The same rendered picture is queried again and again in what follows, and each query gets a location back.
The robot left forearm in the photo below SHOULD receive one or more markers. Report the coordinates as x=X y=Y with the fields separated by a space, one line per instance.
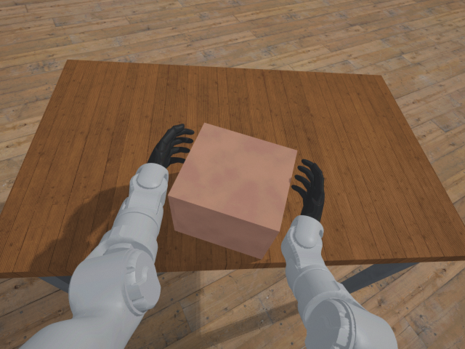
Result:
x=138 y=221

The left robot hand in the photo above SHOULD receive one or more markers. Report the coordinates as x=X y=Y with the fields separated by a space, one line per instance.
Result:
x=165 y=148

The robot left upper arm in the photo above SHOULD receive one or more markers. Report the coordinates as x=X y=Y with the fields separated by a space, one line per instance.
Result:
x=109 y=296

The carton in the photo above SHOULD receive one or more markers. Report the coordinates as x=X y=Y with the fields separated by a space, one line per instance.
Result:
x=232 y=190

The table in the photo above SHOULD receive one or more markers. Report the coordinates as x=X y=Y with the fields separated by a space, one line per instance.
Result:
x=384 y=204

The robot right forearm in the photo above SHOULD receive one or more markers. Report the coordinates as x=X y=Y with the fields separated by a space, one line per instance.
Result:
x=307 y=275

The robot right upper arm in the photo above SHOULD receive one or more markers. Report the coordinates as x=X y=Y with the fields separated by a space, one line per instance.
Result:
x=337 y=324

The right robot hand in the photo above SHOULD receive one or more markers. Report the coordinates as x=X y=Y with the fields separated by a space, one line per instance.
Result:
x=313 y=198

